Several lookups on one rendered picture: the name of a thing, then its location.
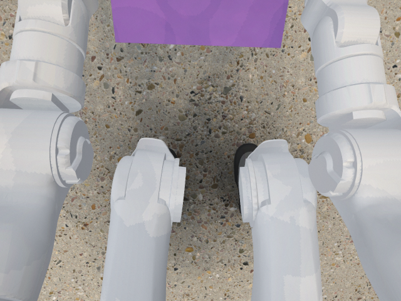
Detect robot left foot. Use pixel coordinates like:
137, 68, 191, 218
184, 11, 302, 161
169, 148, 177, 158

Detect robot left upper arm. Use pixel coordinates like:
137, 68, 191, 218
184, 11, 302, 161
0, 108, 94, 301

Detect robot foot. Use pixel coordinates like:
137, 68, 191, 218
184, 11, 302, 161
169, 148, 177, 158
234, 143, 257, 213

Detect robot right upper arm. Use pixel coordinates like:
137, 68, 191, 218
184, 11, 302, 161
308, 129, 401, 301

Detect robot left forearm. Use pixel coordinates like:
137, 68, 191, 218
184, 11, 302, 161
0, 0, 98, 113

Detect robot right forearm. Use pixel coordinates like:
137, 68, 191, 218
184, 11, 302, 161
301, 0, 401, 131

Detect robot right foot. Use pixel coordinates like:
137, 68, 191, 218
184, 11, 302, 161
234, 143, 257, 213

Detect carton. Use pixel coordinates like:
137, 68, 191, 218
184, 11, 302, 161
111, 0, 289, 48

